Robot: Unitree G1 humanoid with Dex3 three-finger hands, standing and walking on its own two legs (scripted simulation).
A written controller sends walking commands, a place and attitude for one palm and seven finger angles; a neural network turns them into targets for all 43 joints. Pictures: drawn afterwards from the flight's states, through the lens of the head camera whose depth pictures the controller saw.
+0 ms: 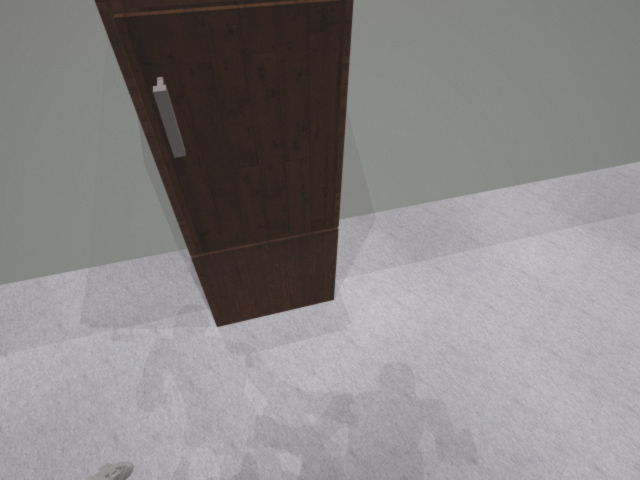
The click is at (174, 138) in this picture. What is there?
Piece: cupboard door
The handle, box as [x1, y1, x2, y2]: [153, 77, 185, 157]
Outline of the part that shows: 157,77 157,85 153,86 153,93 174,157 185,155 184,147 166,87 163,84 162,77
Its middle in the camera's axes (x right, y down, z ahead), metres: -0.29 -0.23 +0.74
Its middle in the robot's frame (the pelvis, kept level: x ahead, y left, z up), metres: +0.70 +0.33 +0.08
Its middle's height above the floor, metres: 0.85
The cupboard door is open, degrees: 0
